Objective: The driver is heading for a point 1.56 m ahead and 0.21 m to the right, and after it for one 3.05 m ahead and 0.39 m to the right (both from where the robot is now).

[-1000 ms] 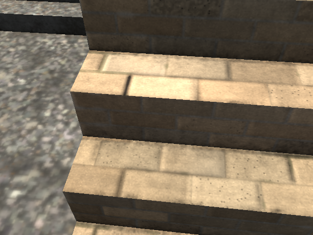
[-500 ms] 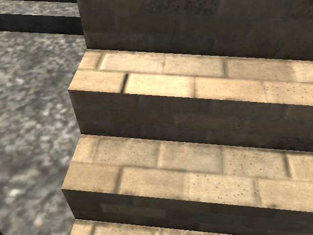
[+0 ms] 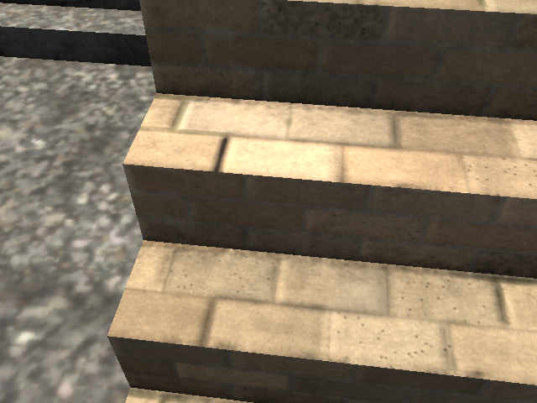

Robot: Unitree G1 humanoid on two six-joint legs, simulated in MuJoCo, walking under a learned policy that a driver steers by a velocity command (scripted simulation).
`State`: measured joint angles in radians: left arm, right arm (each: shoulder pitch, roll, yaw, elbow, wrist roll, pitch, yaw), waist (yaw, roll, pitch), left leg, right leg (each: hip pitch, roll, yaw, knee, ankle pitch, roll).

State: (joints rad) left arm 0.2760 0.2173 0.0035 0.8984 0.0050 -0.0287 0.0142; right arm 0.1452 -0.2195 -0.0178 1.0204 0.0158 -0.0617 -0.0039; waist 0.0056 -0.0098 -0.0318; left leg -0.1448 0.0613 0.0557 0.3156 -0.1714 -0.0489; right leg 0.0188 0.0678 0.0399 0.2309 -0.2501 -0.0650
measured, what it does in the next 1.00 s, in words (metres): stands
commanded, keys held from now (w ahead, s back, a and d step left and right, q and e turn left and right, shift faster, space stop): w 0.14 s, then no key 0.86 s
